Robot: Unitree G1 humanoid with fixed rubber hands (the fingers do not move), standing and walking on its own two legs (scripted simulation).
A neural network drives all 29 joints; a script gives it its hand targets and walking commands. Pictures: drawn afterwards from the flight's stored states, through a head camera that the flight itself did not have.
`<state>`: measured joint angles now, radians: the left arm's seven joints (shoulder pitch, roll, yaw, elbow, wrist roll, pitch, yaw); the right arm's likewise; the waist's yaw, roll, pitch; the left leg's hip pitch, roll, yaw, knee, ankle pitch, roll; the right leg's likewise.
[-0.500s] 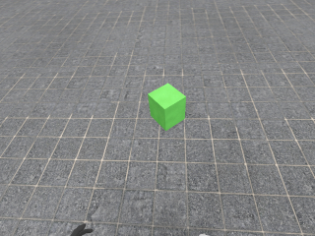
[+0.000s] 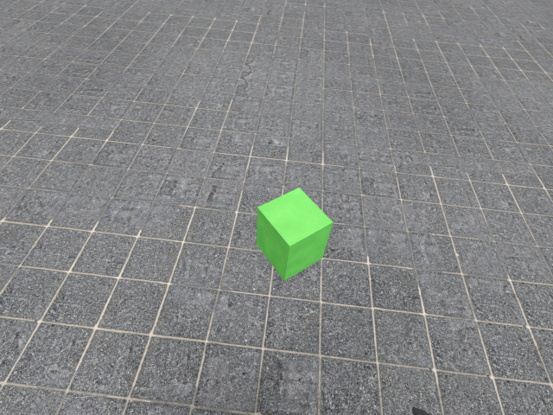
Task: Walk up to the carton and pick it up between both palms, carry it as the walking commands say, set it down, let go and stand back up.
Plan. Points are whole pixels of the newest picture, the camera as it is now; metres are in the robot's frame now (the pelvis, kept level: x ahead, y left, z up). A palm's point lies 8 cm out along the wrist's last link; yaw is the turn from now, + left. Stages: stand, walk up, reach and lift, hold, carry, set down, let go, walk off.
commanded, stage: walk up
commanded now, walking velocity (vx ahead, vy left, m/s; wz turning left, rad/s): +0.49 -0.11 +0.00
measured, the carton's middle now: (291, 234) +0.87 -0.07 -0.63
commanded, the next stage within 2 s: none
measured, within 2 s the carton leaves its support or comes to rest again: neither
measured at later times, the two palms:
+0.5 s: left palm (172, 363) +0.24 +0.18 -0.12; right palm (424, 301) +0.36 -0.27 -0.13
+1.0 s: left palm (200, 224) +0.52 +0.18 -0.12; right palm (412, 275) +0.42 -0.27 -0.14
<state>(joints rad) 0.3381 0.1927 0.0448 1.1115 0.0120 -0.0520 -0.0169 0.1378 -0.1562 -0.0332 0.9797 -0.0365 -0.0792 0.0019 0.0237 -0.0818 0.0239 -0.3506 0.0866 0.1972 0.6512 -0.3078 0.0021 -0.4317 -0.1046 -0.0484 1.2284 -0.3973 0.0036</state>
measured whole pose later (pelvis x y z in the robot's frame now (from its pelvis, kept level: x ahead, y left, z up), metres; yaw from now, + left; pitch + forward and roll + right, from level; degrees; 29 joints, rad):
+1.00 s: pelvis +0.43 -0.04 +0.01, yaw +0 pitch +0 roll +0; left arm 0.14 0.15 0.02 1.05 0.01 -0.04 0.01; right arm 0.28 -0.18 -0.03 1.09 0.00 0.00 -0.02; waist -0.05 0.03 0.02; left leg -0.20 0.09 0.14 0.58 -0.37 -0.03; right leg -0.32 -0.07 -0.15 0.60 -0.27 -0.02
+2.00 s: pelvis +0.48 -0.05 +0.02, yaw +2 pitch -1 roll +0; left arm 0.23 0.15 0.01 1.16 0.02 0.01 0.05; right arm 0.28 -0.09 -0.01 1.19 0.00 0.00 -0.05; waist -0.01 -0.01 0.04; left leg -0.05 0.09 0.10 0.42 -0.35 -0.06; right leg -0.16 -0.05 -0.19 0.47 -0.29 -0.01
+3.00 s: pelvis +0.56 -0.29 +0.01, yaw +25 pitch +0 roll +0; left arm 0.19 0.21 0.03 1.00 0.01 0.07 0.00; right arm 0.10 -0.19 -0.06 0.95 -0.04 0.03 -0.02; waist 0.02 -0.02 0.11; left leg -0.27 0.04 0.05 0.59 -0.33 0.00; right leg -0.42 -0.11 -0.01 0.85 -0.39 0.08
